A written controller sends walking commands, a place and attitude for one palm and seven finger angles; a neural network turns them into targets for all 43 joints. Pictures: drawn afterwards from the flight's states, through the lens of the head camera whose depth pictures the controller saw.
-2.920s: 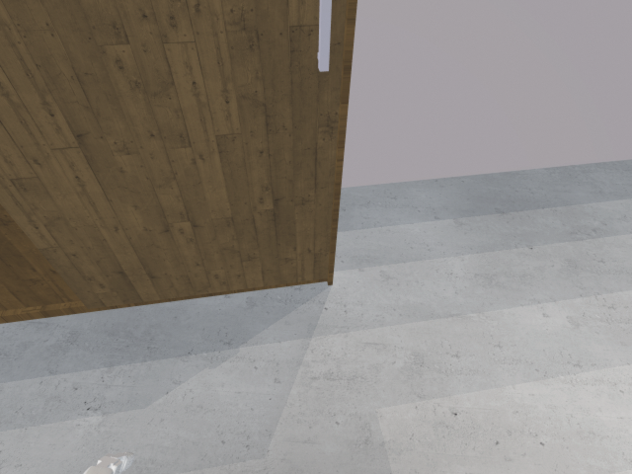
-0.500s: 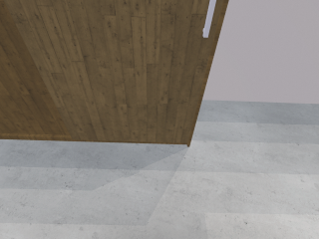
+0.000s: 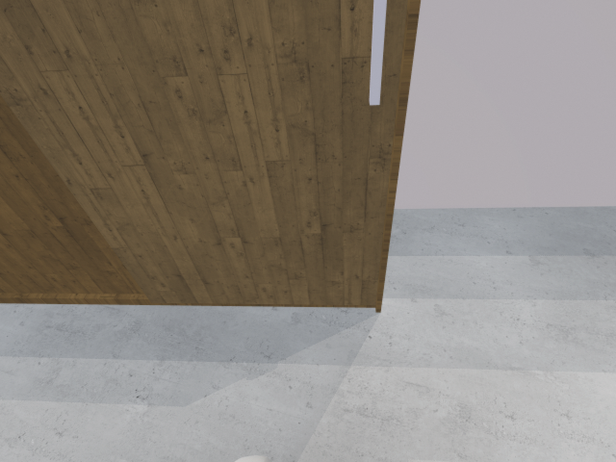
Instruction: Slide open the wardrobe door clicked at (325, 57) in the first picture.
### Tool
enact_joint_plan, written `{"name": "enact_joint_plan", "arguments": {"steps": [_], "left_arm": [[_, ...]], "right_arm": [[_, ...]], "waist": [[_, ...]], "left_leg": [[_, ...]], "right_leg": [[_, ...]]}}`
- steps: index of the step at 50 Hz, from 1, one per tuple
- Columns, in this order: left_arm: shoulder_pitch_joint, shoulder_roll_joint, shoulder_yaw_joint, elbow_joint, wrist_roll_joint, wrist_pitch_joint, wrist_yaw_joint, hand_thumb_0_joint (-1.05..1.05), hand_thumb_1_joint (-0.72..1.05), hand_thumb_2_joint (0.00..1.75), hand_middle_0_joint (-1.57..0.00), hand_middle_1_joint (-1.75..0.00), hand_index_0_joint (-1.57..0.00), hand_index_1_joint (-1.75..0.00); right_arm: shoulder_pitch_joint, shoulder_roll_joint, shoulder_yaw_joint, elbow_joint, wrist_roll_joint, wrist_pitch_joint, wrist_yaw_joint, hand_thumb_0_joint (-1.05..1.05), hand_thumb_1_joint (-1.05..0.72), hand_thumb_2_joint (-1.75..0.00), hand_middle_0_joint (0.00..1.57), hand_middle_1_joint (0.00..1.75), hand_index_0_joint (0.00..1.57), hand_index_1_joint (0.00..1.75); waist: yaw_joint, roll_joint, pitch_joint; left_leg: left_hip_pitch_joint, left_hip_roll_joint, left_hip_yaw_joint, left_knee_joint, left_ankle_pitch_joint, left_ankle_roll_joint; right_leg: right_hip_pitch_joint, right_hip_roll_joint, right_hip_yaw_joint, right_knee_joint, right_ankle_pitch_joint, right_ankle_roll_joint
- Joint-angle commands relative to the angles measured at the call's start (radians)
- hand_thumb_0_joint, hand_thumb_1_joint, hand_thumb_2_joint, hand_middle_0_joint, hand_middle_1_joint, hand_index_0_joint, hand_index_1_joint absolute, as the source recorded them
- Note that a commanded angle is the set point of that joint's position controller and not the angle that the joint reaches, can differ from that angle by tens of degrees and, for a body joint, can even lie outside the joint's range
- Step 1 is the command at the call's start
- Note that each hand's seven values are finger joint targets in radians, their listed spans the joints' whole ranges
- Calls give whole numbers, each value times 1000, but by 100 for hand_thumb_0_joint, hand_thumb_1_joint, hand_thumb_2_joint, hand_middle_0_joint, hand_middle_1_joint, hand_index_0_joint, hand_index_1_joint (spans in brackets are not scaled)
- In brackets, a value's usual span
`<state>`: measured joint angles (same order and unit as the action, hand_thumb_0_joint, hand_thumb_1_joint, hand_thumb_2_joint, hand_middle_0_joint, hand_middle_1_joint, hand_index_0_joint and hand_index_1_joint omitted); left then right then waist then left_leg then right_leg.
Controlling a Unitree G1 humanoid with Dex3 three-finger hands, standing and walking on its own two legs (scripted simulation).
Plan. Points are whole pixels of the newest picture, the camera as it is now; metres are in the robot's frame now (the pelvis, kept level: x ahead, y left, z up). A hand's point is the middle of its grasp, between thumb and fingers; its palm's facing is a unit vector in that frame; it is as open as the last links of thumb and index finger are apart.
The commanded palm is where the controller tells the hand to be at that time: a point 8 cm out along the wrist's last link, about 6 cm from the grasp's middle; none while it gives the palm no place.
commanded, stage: take the last steps up to it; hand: right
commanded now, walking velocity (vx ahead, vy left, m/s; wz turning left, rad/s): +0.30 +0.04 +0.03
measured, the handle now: (377, 34) +0.75 -0.10 +0.22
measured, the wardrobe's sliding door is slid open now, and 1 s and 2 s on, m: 0.00 0.00 0.00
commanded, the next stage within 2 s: come to a stop and stand still in 0.42 s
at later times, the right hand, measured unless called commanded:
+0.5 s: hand (396, 369) +0.32 -0.12 -0.19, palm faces -0.04 +0.99 -0.11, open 7.4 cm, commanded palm none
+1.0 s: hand (451, 384) +0.30 -0.21 -0.19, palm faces +0.03 +0.97 -0.22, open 7.4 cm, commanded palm none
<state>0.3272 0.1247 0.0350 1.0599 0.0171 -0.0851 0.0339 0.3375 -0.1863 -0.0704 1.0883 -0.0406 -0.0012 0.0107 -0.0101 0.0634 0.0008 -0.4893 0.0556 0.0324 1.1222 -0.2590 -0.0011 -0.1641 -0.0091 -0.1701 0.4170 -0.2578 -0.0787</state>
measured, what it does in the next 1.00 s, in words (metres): walks ahead: left foot, then right foot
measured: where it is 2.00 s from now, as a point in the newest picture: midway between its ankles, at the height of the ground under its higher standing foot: outside the picture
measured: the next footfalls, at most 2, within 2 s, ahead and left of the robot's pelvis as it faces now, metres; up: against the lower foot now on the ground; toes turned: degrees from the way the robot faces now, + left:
left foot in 0.42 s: +0.29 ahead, +0.11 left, +0.00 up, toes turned +8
right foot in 0.76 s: +0.39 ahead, -0.11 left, +0.00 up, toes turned -5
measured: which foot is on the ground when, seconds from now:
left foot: up 0.00-0.40, down 0.42-0.78, up 0.80-1.00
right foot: down 0.00-0.44, up 0.46-0.74, down 0.76-1.00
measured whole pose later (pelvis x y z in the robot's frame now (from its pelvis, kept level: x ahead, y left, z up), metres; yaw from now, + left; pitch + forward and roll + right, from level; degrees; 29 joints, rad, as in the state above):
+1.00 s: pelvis +0.26 -0.01 -0.01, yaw +3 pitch +0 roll +2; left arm 0.07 0.15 0.03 0.93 0.02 0.01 0.04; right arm 0.24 -0.23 -0.08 0.97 -0.02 0.07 -0.03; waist -0.02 0.03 0.10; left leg -0.44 -0.01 -0.02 1.20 -0.49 -0.05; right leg -0.39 -0.08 -0.11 0.53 -0.14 -0.04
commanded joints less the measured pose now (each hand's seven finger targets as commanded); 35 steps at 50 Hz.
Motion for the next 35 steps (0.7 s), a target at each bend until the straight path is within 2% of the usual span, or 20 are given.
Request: {"name": "enact_joint_plan", "arguments": {"steps": [1,7,9,14,16,17,18,19,20,21,22,23,24,25,26,28,29,31,33,35], "left_arm": [[150,93,11,31,-5,-16,10,0,90,90,-20,-30,-20,-30],[246,77,5,88,-1,-13,16,0,90,90,-20,-30,-20,-30],[292,63,1,108,3,-11,18,0,90,90,-20,-30,-20,-30],[339,68,2,136,13,-1,20,0,90,90,-20,-30,-20,-30],[328,80,5,143,12,5,22,0,90,90,-20,-30,-20,-30],[324,91,9,142,10,8,23,0,90,90,-20,-30,-20,-30],[316,102,12,143,6,10,23,0,90,90,-20,-30,-20,-30],[292,109,14,136,0,13,20,0,90,90,-20,-30,-20,-30],[268,99,16,120,-11,10,12,0,90,90,-20,-30,-20,-30],[278,39,11,88,-25,2,6,0,90,90,-20,-30,-20,-30],[249,39,15,69,-23,7,10,0,90,90,-20,-30,-20,-30],[198,33,21,56,-13,16,2,0,90,90,-20,-30,-20,-30],[155,33,29,37,-7,29,-3,0,90,90,-20,-30,-20,-30],[127,11,22,36,0,38,-6,0,90,90,-20,-30,-20,-30],[138,-7,18,39,6,51,-7,0,90,90,-20,-30,-20,-30],[187,-37,7,47,6,74,-2,0,90,90,-20,-30,-20,-30],[186,-58,-1,49,2,79,-3,0,90,90,-20,-30,-20,-30],[145,-40,-4,30,-7,86,-5,0,90,90,-20,-30,-20,-30],[69,7,8,-12,-8,93,-4,0,90,90,-20,-30,-20,-30],[13,48,22,-39,-5,100,-3,0,90,90,-20,-30,-20,-30]], "right_arm": [[-2,-5,-4,-54,6,-8,4,0,-90,-90,20,30,20,30],[-169,2,1,-103,8,-2,10,0,-90,-90,20,30,20,30],[-239,4,6,-122,10,-7,11,0,-90,-90,20,30,20,30],[-346,17,17,-152,16,-18,10,0,-90,-90,20,30,20,30],[-320,16,18,-147,16,-23,6,0,-90,-90,20,30,20,30],[-274,10,15,-136,15,-29,2,0,-90,-90,20,30,20,30],[-207,-1,12,-114,14,-35,-3,0,-90,-90,20,30,20,30],[-87,-27,4,-82,13,-45,-8,0,-90,-90,20,30,20,30],[56,-72,-12,-37,10,-58,-15,0,-90,-90,20,30,20,30],[177,-157,-33,-8,12,-67,-29,0,-90,-90,20,30,20,30],[189,-185,-30,-3,30,-63,-31,0,-90,-90,20,30,20,30],[108,-169,-28,-25,29,-64,-32,0,-90,-90,20,30,20,30],[23,-113,-17,-43,32,-60,-37,0,-90,-90,20,30,20,30],[-24,-67,-4,-50,28,-66,-42,0,-90,-90,20,30,20,30],[-42,-33,8,-51,22,-72,-45,0,-90,-90,20,30,20,30],[-89,9,16,-78,12,-73,-52,0,-90,-90,20,30,20,30],[-98,6,23,-81,9,-69,-53,0,-90,-90,20,30,20,30],[-98,-40,17,-89,14,-52,-54,0,-90,-90,20,30,20,30],[-77,-81,1,-99,16,-31,-56,0,-90,-90,20,30,20,30],[-65,-102,-9,-108,17,-10,-57,0,-90,-90,20,30,20,30]], "waist": [[6,-142,103],[35,-152,147],[59,-146,164],[87,-163,170],[65,-185,149],[46,-178,103],[20,-187,57],[-38,-159,-13],[-98,-132,-93],[-117,51,-197],[-98,25,-193],[-85,56,-158],[-41,-27,-52],[-8,-77,20],[21,-72,50],[72,-46,38],[71,-30,19],[56,33,1],[29,68,-4],[22,87,22]], "left_leg": [[-193,46,-27,2,95,-19],[-271,53,25,-126,143,-22],[-262,44,45,-198,138,-12],[-173,3,94,-386,88,25],[-85,-29,115,-446,46,50],[-7,-59,133,-482,17,65],[103,-80,144,-523,32,76],[272,-85,143,-603,107,83],[543,7,50,-615,219,127],[790,303,-316,-642,483,252],[746,416,-431,-724,631,336],[598,375,-397,-771,503,303],[471,341,-322,-817,383,274],[350,301,-234,-838,374,243],[258,270,-158,-858,413,215],[158,223,-29,-824,619,184],[152,188,2,-802,706,173],[199,165,20,-753,752,166],[279,171,-2,-696,750,166],[265,176,-14,-643,694,152]], "right_leg": [[84,-266,214,-248,280,-18],[171,-257,171,-237,416,-20],[190,-255,176,-225,488,-17],[238,-253,137,-169,654,-32],[244,-261,104,-100,830,-32],[262,-260,99,-35,955,-29],[248,-256,94,48,1018,-19],[199,-240,86,182,974,1],[4,-211,67,392,778,28],[-290,-61,9,723,79,73],[-381,-3,96,946,-342,69],[-386,-62,173,972,-268,63],[-401,-98,175,960,-198,62],[-391,-131,175,907,-151,68],[-351,-140,160,844,-133,77],[-249,-135,143,652,-133,105],[-200,-112,120,543,-118,110],[-185,-79,96,419,-51,117],[-203,-57,93,327,-34,120],[-158,-47,88,241,41,119]]}}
